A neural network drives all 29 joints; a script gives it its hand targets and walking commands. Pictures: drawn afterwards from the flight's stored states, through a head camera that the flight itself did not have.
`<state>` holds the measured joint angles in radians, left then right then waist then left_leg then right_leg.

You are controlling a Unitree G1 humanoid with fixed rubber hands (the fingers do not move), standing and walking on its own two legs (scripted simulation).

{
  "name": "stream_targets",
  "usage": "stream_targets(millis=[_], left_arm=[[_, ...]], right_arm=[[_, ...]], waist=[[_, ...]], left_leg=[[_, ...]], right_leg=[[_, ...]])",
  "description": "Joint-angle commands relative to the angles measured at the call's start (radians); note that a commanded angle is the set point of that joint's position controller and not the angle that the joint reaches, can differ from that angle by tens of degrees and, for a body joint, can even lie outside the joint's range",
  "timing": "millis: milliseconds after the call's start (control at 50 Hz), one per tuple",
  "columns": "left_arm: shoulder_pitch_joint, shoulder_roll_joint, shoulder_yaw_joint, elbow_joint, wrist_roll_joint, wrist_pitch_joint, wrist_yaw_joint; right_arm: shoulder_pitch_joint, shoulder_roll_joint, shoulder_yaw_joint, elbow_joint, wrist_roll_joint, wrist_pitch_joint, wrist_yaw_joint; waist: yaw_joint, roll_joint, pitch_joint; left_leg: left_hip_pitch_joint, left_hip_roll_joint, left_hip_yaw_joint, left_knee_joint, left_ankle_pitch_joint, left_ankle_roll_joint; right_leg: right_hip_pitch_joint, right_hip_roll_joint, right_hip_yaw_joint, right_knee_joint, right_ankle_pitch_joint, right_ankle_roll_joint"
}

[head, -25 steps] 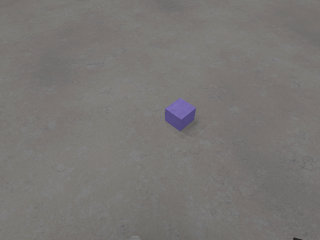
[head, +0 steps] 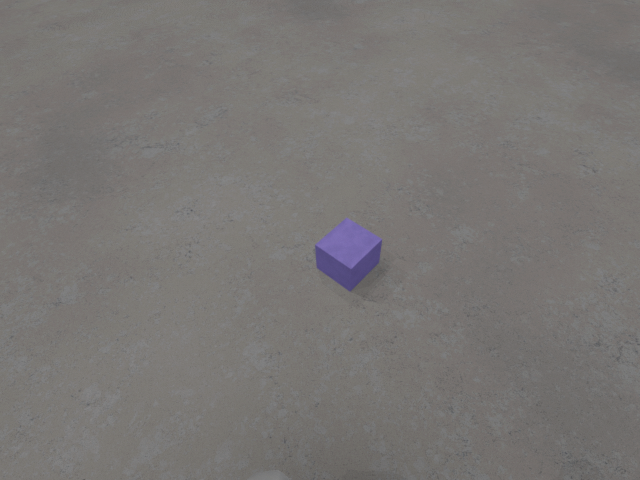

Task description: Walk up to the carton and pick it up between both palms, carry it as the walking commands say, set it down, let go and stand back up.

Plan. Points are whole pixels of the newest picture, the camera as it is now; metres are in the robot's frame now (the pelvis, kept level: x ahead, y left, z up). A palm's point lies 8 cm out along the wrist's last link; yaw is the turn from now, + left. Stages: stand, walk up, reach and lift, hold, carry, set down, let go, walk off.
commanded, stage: walk up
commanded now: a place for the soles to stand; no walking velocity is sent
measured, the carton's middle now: (348, 254) +0.98 -0.06 -0.68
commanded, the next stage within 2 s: none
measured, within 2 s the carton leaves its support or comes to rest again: neither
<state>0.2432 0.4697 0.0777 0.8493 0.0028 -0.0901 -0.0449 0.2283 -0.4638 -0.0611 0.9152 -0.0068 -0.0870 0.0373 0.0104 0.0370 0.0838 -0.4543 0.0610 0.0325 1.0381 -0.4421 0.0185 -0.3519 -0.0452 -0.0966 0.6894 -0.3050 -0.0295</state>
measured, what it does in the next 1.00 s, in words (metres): walks ahead: left foot, then right foot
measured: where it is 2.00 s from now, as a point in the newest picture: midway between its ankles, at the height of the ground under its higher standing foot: (331, 397)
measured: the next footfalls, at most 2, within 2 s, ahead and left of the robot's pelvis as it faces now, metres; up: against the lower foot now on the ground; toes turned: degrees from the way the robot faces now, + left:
left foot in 0.10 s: +0.16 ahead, +0.14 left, +0.00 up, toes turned +7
right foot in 0.36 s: +0.27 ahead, -0.12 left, +0.00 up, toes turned -6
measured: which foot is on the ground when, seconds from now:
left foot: up 0.00-0.08, down 0.10-0.38, up 0.40-0.68, down 0.70-1.00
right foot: down 0.00-0.10, up 0.12-0.34, down 0.36-0.72, up 0.74-0.98, down 1.00-1.00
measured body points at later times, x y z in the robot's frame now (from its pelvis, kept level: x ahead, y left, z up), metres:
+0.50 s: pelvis +0.17 -0.01 -0.01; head +0.19 -0.02 +0.44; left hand +0.28 +0.32 -0.09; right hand +0.25 -0.36 -0.11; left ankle +0.15 +0.13 -0.66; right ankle +0.23 -0.11 -0.72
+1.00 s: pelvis +0.31 +0.00 -0.01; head +0.32 +0.00 +0.44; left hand +0.41 +0.34 -0.11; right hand +0.38 -0.36 -0.09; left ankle +0.34 +0.13 -0.72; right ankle +0.40 -0.12 -0.71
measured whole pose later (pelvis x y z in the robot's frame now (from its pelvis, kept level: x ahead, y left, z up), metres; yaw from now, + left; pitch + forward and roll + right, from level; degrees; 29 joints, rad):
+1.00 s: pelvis +0.31 +0.00 -0.01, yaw +0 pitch -3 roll +1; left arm 0.26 0.46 0.07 0.86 0.02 -0.07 -0.06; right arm 0.27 -0.50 -0.09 0.85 -0.03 -0.08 0.04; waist -0.05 -0.02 0.06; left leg -0.36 0.06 0.10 0.78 -0.37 0.03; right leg -0.46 -0.06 -0.04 0.79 -0.38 -0.02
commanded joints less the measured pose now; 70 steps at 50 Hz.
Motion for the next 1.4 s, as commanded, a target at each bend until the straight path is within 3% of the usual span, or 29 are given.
stream_targets(millis=[0, 40, 80, 100, 120, 140, 240, 340, 360, 380, 400, 480, 560, 680, 700, 720, 740, 780, 840, 980, 1000, 1020, 1040, 1060, 1140, 1240, 1260, 1300, 1380], left_arm=[[0.048, 0.263, 0.058, -0.059, 0.004, -0.005, 0.005], [-0.046, 0.288, 0.050, -0.099, 0.011, -0.001, -0.005], [-0.031, 0.189, 0.012, -0.110, 0.005, 0.016, -0.007], [-0.060, 0.088, -0.024, -0.145, -0.008, 0.012, 0.000], [-0.086, 0.149, -0.007, -0.148, -0.009, 0.014, 0.017], [-0.074, 0.221, 0.011, -0.108, -0.007, 0.012, 0.022], [-0.009, 0.177, 0.019, -0.049, 0.004, -0.004, -0.003], [0.091, 0.200, 0.055, -0.004, 0.017, 0.002, -0.018], [0.170, 0.228, 0.073, 0.019, 0.023, -0.002, -0.010], [0.226, 0.350, 0.108, 0.004, 0.029, -0.014, 0.005], [0.241, 0.361, 0.104, -0.015, 0.009, -0.019, 0.002], [0.044, 0.228, 0.056, -0.072, -0.008, -0.013, 0.028], [0.107, 0.270, 0.067, -0.079, 0.005, -0.024, 0.015], [-0.020, 0.222, 0.026, -0.127, 0.004, 0.001, 0.003], [-0.018, 0.150, -0.004, -0.132, 0.005, 0.004, 0.002], [-0.014, 0.135, -0.004, -0.149, -0.015, 0.001, 0.001], [-0.047, 0.164, 0.005, -0.145, -0.011, 0.005, 0.017], [0.022, 0.196, 0.012, -0.086, -0.010, 0.008, 0.021], [0.087, 0.233, 0.036, -0.043, 0.007, 0.013, 0.003], [0.158, 0.203, 0.071, -0.007, 0.014, 0.004, -0.007], [0.209, 0.249, 0.090, 0.008, 0.019, -0.005, 0.001], [0.277, 0.326, 0.106, 0.014, 0.027, -0.010, 0.012], [0.250, 0.363, 0.105, -0.016, 0.025, -0.016, 0.019], [0.180, 0.334, 0.098, -0.044, 0.008, -0.018, 0.029], [0.095, 0.254, 0.073, -0.068, 0.007, -0.015, 0.030], [-0.011, 0.225, 0.023, -0.104, 0.010, 0.012, 0.029], [0.017, 0.180, 0.001, -0.100, 0.006, 0.019, 0.034], [0.037, 0.146, -0.008, -0.114, -0.008, 0.021, 0.048], [0.095, 0.172, 0.014, -0.037, 0.000, 0.010, 0.064]], right_arm=[[-0.019, -0.204, -0.060, -0.076, -0.009, -0.023, 0.017], [0.079, -0.189, -0.071, -0.042, -0.011, -0.022, 0.024], [0.198, -0.233, -0.099, -0.012, -0.013, -0.031, 0.003], [0.282, -0.322, -0.120, -0.008, -0.033, -0.039, -0.021], [0.227, -0.374, -0.130, -0.053, -0.025, -0.044, -0.028], [0.161, -0.332, -0.126, -0.066, 0.011, -0.043, -0.030], [0.109, -0.257, -0.088, -0.074, -0.016, -0.046, -0.021], [-0.032, -0.244, -0.075, -0.132, -0.002, -0.017, -0.005], [-0.029, -0.192, -0.057, -0.134, 0.003, -0.013, -0.006], [-0.032, -0.135, -0.031, -0.178, 0.007, -0.023, -0.007], [-0.082, -0.200, -0.043, -0.166, 0.006, -0.018, -0.017], [0.028, -0.205, -0.053, -0.081, -0.005, -0.017, -0.019], [-0.002, -0.156, -0.049, -0.096, -0.010, -0.005, 0.008], [0.083, -0.180, -0.079, -0.081, -0.002, -0.015, 0.010], [0.143, -0.223, -0.100, -0.055, -0.013, -0.026, 0.001], [0.218, -0.335, -0.122, -0.061, -0.018, -0.034, -0.011], [0.213, -0.358, -0.134, -0.086, -0.007, -0.033, -0.016], [0.147, -0.292, -0.111, -0.098, 0.002, -0.026, -0.021], [0.011, -0.279, -0.099, -0.134, -0.014, -0.016, -0.010], [-0.067, -0.252, -0.076, -0.152, -0.018, 0.005, 0.003], [-0.056, -0.203, -0.052, -0.162, -0.024, 0.010, 0.009], [-0.071, -0.148, -0.036, -0.181, -0.020, 0.006, -0.003], [-0.098, -0.175, -0.050, -0.181, -0.022, 0.013, -0.012], [-0.102, -0.228, -0.064, -0.145, -0.013, 0.014, -0.015], [0.048, -0.205, -0.072, -0.071, -0.010, -0.004, -0.006], [0.136, -0.168, -0.085, -0.026, -0.015, -0.003, -0.008], [0.127, -0.188, -0.086, -0.034, -0.023, -0.003, -0.018], [0.151, -0.344, -0.118, -0.076, -0.017, -0.013, -0.037], [0.005, -0.263, -0.080, -0.078, -0.007, 0.004, -0.042]], waist=[[0.032, -0.187, -0.056], [-0.036, -0.226, -0.123], [-0.100, -0.006, -0.141], [-0.166, 0.239, -0.152], [-0.160, 0.149, -0.116], [-0.112, -0.010, -0.106], [-0.063, 0.082, -0.056], [0.047, 0.067, -0.084], [0.099, -0.111, -0.107], [0.144, -0.348, -0.160], [0.152, -0.282, -0.159], [0.000, -0.100, 0.004], [0.045, -0.241, -0.061], [-0.052, -0.159, -0.041], [-0.104, 0.015, -0.060], [-0.152, 0.181, -0.099], [-0.170, 0.145, -0.114], [-0.090, 0.001, -0.066], [-0.039, 0.174, -0.024], [0.047, 0.100, -0.043], [0.085, -0.032, -0.056], [0.140, -0.379, -0.037], [0.122, -0.290, 0.009], [0.100, -0.111, 0.085], [0.012, -0.175, 0.002], [-0.060, -0.184, -0.086], [-0.075, -0.105, -0.081], [-0.089, 0.099, -0.090], [-0.019, 0.136, -0.127]], left_leg=[[-0.064, 0.024, 0.010, -0.223, -0.018, -0.001], [0.144, -0.013, 0.080, -0.414, 0.115, 0.003], [0.451, -0.072, 0.067, -0.495, 0.086, 0.034], [0.595, 0.213, -0.457, -0.718, -0.233, 0.112], [0.610, 0.396, -0.725, -0.805, -0.168, 0.203], [0.516, 0.404, -0.625, -0.746, 0.001, 0.257], [0.281, 0.290, -0.239, -0.631, 0.489, 0.262], [-0.040, 0.172, -0.081, -0.465, 0.042, 0.158], [-0.185, 0.105, -0.035, -0.248, 0.051, 0.112], [-0.408, -0.061, 0.100, 0.111, 0.004, 0.042], [-0.466, -0.053, -0.052, 0.205, -0.113, 0.032], [-0.233, 0.054, -0.073, 0.034, 0.001, -0.004], [-0.140, 0.049, 0.000, -0.209, 0.046, 0.003], [0.295, -0.012, 0.048, -0.434, 0.191, 0.024], [0.434, 0.010, -0.072, -0.543, -0.013, 0.068], [0.574, 0.273, -0.561, -0.720, -0.304, 0.187], [0.537, 0.367, -0.662, -0.775, -0.257, 0.241], [0.390, 0.348, -0.553, -0.755, -0.202, 0.266], [0.150, 0.269, -0.327, -0.738, -0.224, 0.247], [-0.184, 0.150, -0.141, -0.534, -0.352, 0.142], [-0.307, 0.070, -0.066, -0.338, -0.349, 0.099], [-0.482, -0.027, 0.041, -0.012, -0.288, 0.038], [-0.523, 0.000, -0.074, 0.128, -0.137, 0.018], [-0.503, 0.047, -0.093, 0.152, -0.020, 0.013], [-0.206, 0.057, -0.028, -0.060, 0.010, -0.002], [0.293, -0.060, 0.092, -0.363, 0.226, 0.006], [0.388, -0.050, 0.042, -0.400, 0.163, 0.031], [0.415, 0.360, -0.632, -0.670, 0.004, 0.266], [0.229, 0.310, -0.341, -0.487, 0.448, 0.265]], right_leg=[[0.087, -0.241, 0.297, -0.329, -0.022, -0.228], [-0.002, -0.218, 0.204, -0.240, -0.117, -0.208], [-0.234, -0.143, 0.091, 0.050, -0.172, -0.129], [-0.507, 0.008, 0.030, 0.412, -0.184, -0.042], [-0.629, 0.048, 0.138, 0.531, -0.216, -0.003], [-0.533, -0.036, 0.240, 0.520, -0.143, 0.001], [-0.306, -0.093, 0.091, 0.241, -0.129, 0.004], [0.166, 0.016, -0.011, -0.053, 0.015, -0.011], [0.337, 0.006, 0.099, -0.138, -0.098, -0.048], [0.450, -0.288, 0.617, -0.367, -0.410, -0.187], [0.468, -0.403, 0.846, -0.451, -0.410, -0.295], [0.127, -0.295, 0.437, -0.359, 0.021, -0.262], [0.190, -0.259, 0.297, -0.307, 0.159, -0.242], [-0.171, -0.184, 0.173, -0.225, -0.303, -0.142], [-0.280, -0.132, 0.129, -0.013, -0.223, -0.116], [-0.509, 0.025, 0.022, 0.344, -0.173, -0.036], [-0.505, 0.014, 0.150, 0.438, -0.218, -0.024], [-0.448, -0.036, 0.202, 0.472, -0.146, 0.000], [-0.281, -0.063, 0.118, 0.302, -0.160, 0.024], [0.167, 0.040, 0.018, -0.018, -0.062, -0.004], [0.289, 0.012, 0.116, -0.106, -0.203, -0.028], [0.303, -0.219, 0.580, -0.362, -0.670, -0.145], [0.244, -0.371, 0.826, -0.486, -0.808, -0.257], [0.208, -0.375, 0.809, -0.490, -0.710, -0.273], [0.095, -0.251, 0.423, -0.346, -0.090, -0.228], [-0.178, -0.122, 0.164, -0.111, -0.057, -0.123], [-0.252, -0.105, 0.137, 0.013, 0.025, -0.095], [-0.426, 0.042, 0.057, 0.390, -0.262, 0.011], [-0.206, -0.021, 0.115, 0.288, -0.241, -0.018]])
